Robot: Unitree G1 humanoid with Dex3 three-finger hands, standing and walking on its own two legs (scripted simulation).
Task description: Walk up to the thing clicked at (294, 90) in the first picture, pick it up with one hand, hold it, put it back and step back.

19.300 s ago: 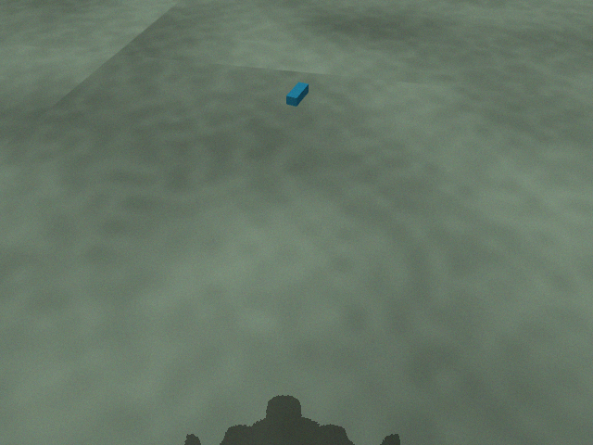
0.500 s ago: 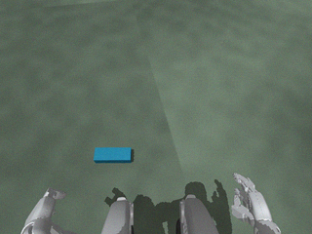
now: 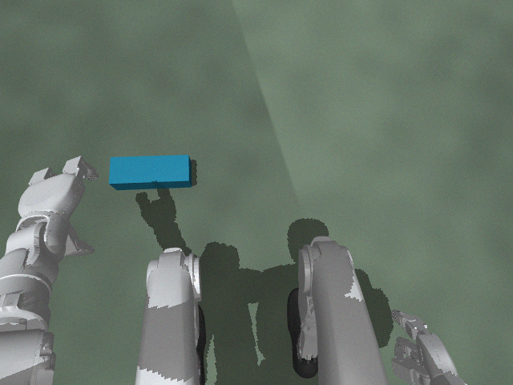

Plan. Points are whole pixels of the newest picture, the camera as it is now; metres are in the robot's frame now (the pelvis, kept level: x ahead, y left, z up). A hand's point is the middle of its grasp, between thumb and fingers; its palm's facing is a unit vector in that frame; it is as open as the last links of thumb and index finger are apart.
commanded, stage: rise first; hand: left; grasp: from above
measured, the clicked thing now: (152, 172) +0.55 +0.24 -0.41
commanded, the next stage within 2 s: none
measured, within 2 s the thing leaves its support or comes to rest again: neither
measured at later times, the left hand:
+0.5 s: hand (97, 191) +0.45 +0.30 -0.23, palm faces -0.47 -0.01 -0.88, open 14.1 cm
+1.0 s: hand (110, 180) +0.49 +0.29 -0.28, palm faces -0.46 -0.01 -0.89, open 14.1 cm
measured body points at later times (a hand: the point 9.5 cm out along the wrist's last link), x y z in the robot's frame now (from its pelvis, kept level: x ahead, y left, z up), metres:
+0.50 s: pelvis -0.01 +0.02 -0.09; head +0.21 +0.07 +0.30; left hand +0.47 +0.30 -0.18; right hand +0.02 -0.27 -0.19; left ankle +0.08 +0.14 -0.41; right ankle +0.10 -0.14 -0.41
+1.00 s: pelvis +0.00 +0.02 -0.11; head +0.25 +0.08 +0.26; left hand +0.51 +0.29 -0.23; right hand +0.01 -0.26 -0.21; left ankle +0.08 +0.14 -0.41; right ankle +0.10 -0.14 -0.41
